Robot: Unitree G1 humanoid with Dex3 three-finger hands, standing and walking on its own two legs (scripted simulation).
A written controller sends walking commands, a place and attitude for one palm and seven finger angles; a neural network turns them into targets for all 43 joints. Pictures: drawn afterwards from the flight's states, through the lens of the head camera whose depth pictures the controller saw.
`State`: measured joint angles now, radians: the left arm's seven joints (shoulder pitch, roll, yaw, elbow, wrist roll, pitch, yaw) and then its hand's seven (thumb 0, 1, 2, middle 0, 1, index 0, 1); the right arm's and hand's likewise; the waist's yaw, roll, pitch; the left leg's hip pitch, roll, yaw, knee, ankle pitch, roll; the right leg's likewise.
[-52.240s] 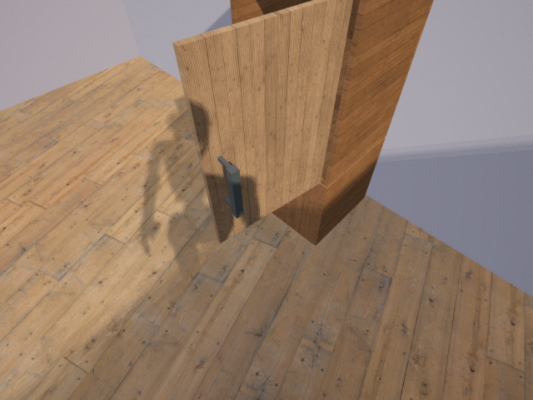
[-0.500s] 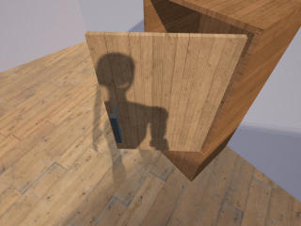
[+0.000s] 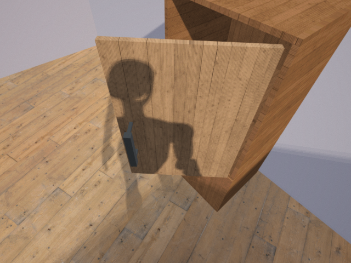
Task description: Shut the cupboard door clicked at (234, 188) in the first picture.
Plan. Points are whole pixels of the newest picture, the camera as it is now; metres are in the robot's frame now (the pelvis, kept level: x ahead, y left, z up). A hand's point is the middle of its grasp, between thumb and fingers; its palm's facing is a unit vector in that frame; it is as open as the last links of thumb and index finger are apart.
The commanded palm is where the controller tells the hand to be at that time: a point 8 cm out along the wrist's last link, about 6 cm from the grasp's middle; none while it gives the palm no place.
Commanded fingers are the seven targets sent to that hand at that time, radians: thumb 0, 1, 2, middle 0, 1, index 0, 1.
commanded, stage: look again from close up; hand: left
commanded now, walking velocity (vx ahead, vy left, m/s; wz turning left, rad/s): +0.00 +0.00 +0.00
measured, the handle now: (132, 145) +0.48 +0.17 -0.10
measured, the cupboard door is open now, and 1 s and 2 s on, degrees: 46 46 46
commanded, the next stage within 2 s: raise the hand and make a fist in 0.50 s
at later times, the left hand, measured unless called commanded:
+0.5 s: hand out of the picture +0.05 +0.21 -0.17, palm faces -0.02 -0.96 -0.27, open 7.4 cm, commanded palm none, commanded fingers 0.00 0.90 0.90 -0.20 -0.30 -0.20 -0.30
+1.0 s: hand out of the picture +0.11 +0.19 -0.09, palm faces +0.05 -1.00 -0.01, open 6.3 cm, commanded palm +0.10 +0.25 -0.08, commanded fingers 0.00 0.90 0.90 -0.57 -0.70 -0.57 -0.70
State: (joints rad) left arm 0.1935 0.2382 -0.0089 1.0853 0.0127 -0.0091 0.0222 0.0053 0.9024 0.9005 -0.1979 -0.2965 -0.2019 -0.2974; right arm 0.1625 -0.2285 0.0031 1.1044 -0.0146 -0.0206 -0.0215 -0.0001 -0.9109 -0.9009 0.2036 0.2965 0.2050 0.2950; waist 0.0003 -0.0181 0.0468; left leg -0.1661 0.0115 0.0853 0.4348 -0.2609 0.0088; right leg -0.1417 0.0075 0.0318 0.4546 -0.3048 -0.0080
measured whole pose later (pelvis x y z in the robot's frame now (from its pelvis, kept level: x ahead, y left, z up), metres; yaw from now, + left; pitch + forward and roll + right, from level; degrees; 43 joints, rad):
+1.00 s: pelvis -0.07 -0.03 -0.12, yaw +3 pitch +14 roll +1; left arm 0.34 0.21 0.24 0.29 -0.35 -0.59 -0.48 0.01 0.90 0.90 -0.40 -0.51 -0.40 -0.51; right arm 0.15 -0.26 -0.05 0.55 0.03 -0.30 -0.03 0.01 -0.91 -0.90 0.20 0.30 0.21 0.30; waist 0.04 -0.01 -0.15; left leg -1.00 0.02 0.00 1.26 -0.51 -0.03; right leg -0.98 0.01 -0.05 1.30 -0.57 -0.06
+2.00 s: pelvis -0.06 +0.02 -0.12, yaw +3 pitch +18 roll -5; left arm 0.40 0.25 0.14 -0.05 -0.27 -0.39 -0.28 0.02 0.90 0.90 -1.26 -1.46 -1.26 -1.46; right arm 0.21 -0.23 0.03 0.46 0.01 -0.17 -0.04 0.01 -0.90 -0.90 0.21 0.30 0.21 0.30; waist 0.01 0.03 -0.18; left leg -1.10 0.01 -0.03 1.33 -0.54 0.04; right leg -1.01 0.00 -0.09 1.25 -0.55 0.00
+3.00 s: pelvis -0.06 +0.01 -0.13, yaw +3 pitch +19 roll -3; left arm 0.10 0.22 0.08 0.13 -0.23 -0.36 -0.21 0.02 0.90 0.90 -1.30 -1.50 -1.30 -1.50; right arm 0.22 -0.24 0.02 0.51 0.01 -0.13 -0.04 0.01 -0.91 -0.90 0.21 0.30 0.21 0.30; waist -0.02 0.04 -0.18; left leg -1.13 0.01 -0.03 1.34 -0.55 0.02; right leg -1.06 0.01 -0.08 1.29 -0.57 -0.01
